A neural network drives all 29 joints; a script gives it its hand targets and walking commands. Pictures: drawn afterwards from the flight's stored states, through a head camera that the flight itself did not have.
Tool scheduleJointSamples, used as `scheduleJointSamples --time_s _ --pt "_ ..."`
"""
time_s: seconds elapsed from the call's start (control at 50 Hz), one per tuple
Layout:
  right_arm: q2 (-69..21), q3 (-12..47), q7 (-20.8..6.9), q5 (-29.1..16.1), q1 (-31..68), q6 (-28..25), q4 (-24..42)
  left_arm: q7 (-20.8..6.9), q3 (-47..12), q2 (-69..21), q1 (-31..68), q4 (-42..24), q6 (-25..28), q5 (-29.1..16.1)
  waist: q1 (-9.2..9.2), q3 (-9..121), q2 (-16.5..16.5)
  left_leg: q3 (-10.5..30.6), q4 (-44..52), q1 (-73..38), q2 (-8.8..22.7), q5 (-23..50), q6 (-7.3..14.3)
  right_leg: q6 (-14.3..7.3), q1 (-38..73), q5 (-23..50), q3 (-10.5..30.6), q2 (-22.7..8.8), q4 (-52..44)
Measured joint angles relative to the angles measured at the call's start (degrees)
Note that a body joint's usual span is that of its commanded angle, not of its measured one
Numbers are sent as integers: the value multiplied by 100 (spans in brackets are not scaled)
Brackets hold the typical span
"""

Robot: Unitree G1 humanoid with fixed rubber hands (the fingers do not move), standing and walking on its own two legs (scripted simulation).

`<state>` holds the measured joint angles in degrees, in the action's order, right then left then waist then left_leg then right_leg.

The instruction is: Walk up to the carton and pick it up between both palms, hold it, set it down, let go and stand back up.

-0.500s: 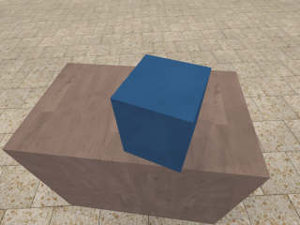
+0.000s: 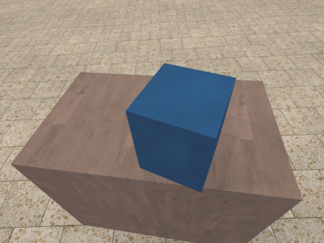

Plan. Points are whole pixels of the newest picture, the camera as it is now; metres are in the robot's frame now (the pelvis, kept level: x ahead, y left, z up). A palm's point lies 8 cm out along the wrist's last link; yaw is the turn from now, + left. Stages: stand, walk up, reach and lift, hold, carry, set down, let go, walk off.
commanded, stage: walk up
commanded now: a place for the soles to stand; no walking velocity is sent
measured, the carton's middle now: (182, 127) +0.42 -0.03 +0.05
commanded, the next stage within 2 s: reach and lift in 0.20 s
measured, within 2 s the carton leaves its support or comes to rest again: neither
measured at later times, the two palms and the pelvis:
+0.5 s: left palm (86, 234) +0.18 +0.22 -0.08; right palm out of the picture +0.16 -0.24 -0.10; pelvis -0.02 -0.02 -0.01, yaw +0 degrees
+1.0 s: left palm (63, 240) +0.16 +0.27 -0.05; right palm out of the picture +0.13 -0.19 -0.07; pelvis +0.00 +0.00 +0.00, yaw -1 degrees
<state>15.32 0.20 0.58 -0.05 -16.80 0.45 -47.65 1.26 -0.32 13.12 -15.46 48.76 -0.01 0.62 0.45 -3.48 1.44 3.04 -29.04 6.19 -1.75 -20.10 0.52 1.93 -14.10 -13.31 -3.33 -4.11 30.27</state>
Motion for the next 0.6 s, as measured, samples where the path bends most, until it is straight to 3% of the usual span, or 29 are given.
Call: scheduleJointSamples --time_s 0.22,0.28,0.32,0.42,0.5,0.6 --pt "-31 -3 -22 8 -142 -18 -87 -7 6 32 -81 93 -26 9 -38 -106 -47 62 -2 58 1 47 -24 -22 -18 41 -49 -4 -30" --pt "-232 -405 -134 540 372 -266 -603 -3 17 212 229 -220 -1054 -53 -128 44 -76 -179 -639 769 214 -288 -103 -200 -664 -337 48 137 577" --pt "-368 -581 -208 662 856 -257 -670 17 51 379 671 -580 -1693 -145 -154 -64 -163 -257 -1153 1169 271 -339 -169 -154 -1000 -233 88 149 959" --pt "-448 -333 -262 154 1627 -363 -227 -41 277 364 1474 -1818 -2548 -16 -68 -229 -137 -304 -1633 1365 489 -572 -262 -215 -1147 -308 58 318 1259" --pt "-462 -21 -16 -195 1484 -429 321 -321 412 100 1335 -2392 -2669 194 -106 -287 -77 -335 -1090 617 589 -411 -305 -246 -416 -296 64 436 755" --pt "-456 199 461 -295 846 -116 939 -605 669 -86 945 -2362 -2785 462 -82 -421 -223 -363 -173 -294 477 -40 -308 -257 368 -143 70 346 181"
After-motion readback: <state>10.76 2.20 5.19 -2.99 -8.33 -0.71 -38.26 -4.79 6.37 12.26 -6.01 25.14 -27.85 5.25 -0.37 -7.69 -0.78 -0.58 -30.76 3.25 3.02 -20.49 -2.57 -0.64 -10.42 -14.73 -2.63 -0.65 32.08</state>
